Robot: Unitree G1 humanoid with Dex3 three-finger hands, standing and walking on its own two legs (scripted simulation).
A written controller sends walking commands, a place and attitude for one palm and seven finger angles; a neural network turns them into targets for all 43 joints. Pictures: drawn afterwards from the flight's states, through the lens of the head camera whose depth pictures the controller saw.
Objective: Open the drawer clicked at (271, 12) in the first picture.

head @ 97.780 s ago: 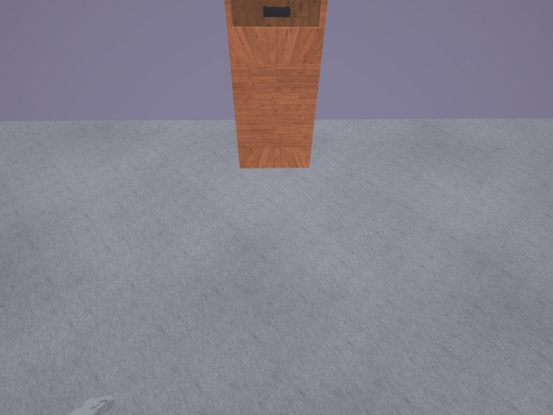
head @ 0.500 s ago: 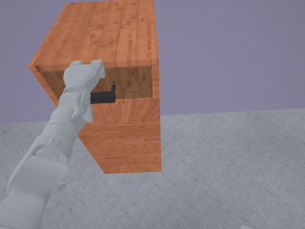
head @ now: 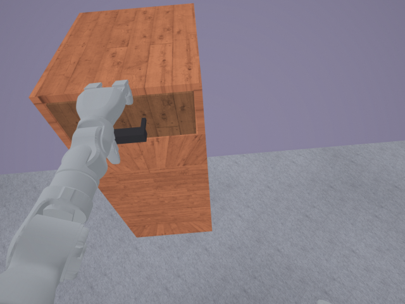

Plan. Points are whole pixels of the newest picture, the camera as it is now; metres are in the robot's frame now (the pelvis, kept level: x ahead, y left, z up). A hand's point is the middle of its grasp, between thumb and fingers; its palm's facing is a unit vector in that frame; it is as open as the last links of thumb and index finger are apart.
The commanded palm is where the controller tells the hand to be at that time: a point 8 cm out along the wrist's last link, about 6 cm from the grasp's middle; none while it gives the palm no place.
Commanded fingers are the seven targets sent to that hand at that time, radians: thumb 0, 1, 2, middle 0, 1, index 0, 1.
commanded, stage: re-aim the fingers above the handle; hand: left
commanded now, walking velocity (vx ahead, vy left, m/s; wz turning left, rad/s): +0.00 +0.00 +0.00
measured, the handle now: (125, 129) +0.51 +0.19 +0.05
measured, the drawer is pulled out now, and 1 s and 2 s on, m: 0.00 0.00 0.00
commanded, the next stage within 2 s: lower the fingers behind the handle in 0.08 s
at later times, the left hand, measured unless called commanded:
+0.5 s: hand (118, 130) +0.46 +0.19 +0.09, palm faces +0.06 +0.02 -1.00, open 13.8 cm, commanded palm +0.43 +0.19 +0.14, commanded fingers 0.00 -0.50 0.30 -0.30 -1.20 -0.30 -1.20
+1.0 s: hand (118, 144) +0.45 +0.20 +0.05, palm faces +0.02 +0.02 -1.00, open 13.8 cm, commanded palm +0.43 +0.19 +0.11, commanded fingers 0.00 -0.50 0.30 -0.30 -1.20 -0.30 -1.20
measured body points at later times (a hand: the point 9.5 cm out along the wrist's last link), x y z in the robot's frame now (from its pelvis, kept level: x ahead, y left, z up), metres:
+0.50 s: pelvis -0.01 +0.00 +0.00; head +0.04 -0.02 +0.44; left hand +0.45 +0.18 +0.14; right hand +0.08 -0.25 -0.14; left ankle -0.03 +0.13 -0.73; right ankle +0.01 -0.12 -0.73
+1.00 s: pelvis +0.00 +0.00 -0.01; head +0.06 -0.02 +0.44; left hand +0.45 +0.19 +0.11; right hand +0.07 -0.27 -0.14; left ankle -0.03 +0.13 -0.73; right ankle +0.01 -0.12 -0.73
